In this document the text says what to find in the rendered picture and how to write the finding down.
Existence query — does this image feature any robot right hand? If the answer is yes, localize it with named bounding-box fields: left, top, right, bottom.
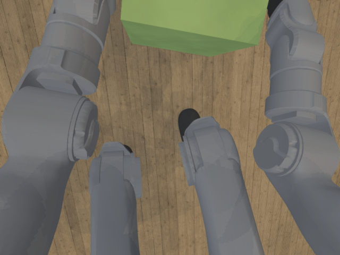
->
left=267, top=0, right=282, bottom=18

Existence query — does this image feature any robot right upper arm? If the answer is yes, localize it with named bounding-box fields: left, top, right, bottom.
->
left=253, top=121, right=340, bottom=255

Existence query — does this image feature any carton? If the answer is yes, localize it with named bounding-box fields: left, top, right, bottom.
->
left=121, top=0, right=269, bottom=57

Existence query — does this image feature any right robot forearm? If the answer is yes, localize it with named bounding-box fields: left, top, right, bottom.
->
left=265, top=0, right=335, bottom=139

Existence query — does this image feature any right robot foot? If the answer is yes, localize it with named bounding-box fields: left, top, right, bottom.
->
left=178, top=108, right=200, bottom=142

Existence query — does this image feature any robot left shin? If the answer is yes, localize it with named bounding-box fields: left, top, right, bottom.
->
left=89, top=141, right=131, bottom=196

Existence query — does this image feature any left robot forearm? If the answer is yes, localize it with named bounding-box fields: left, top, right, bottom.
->
left=1, top=0, right=116, bottom=144

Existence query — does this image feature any robot left upper arm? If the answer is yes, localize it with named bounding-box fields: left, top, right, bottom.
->
left=0, top=86, right=100, bottom=255

